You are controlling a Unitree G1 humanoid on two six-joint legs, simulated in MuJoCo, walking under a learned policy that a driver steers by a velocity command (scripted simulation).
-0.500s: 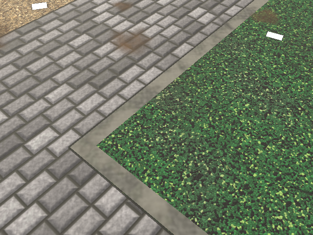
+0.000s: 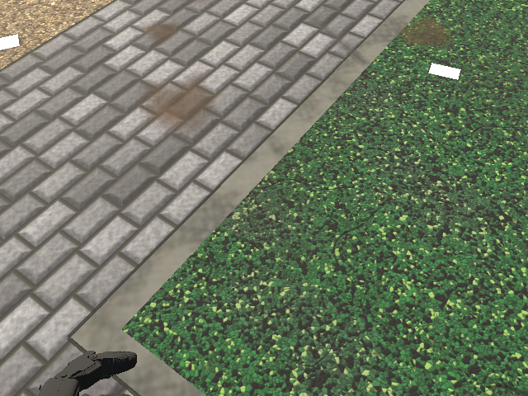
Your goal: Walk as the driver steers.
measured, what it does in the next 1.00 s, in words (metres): walks ahead, turning left: left foot, then right foot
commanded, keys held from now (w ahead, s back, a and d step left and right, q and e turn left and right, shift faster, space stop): w+q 0.04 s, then q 0.40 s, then no key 0.56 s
